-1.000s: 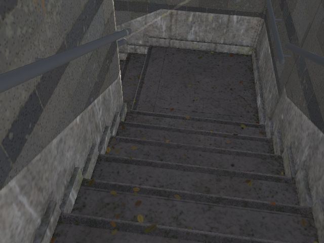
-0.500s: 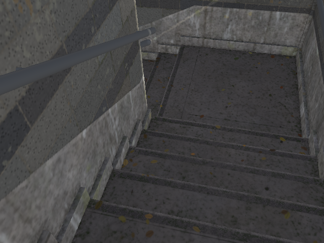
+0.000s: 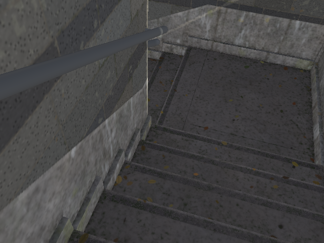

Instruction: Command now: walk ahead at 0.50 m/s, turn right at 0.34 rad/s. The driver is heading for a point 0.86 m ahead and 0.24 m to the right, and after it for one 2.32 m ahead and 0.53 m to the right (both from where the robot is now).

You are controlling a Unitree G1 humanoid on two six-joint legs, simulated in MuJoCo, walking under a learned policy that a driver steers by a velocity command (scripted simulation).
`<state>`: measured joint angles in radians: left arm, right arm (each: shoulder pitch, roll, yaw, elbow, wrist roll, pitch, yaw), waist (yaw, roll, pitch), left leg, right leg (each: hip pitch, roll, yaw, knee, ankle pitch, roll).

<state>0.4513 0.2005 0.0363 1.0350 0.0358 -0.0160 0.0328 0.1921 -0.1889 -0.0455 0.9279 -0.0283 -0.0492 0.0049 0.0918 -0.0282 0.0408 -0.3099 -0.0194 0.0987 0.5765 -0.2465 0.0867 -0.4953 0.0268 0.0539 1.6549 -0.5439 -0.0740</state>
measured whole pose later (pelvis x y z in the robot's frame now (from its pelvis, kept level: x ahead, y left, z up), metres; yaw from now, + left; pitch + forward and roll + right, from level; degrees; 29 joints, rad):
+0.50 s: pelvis +0.23 -0.06 -0.16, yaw -16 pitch +0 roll +0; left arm 0.05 0.22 0.06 0.86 0.01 -0.02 -0.03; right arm 0.39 -0.22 -0.05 0.95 -0.01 -0.04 -0.05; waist -0.06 0.04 0.08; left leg -0.45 0.09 0.07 1.86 -0.77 0.04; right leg -0.38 0.09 -0.05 0.59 -0.22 -0.12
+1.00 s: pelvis +0.51 -0.11 -0.25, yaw -30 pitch +0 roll -4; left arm 0.46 0.25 0.03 0.92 0.04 -0.03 0.06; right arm 0.13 -0.23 -0.05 0.81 -0.02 -0.07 0.02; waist 0.10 0.05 -0.04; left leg -0.31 0.04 -0.05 0.32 0.26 0.04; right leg -0.18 0.23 0.13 1.14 -0.88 -0.14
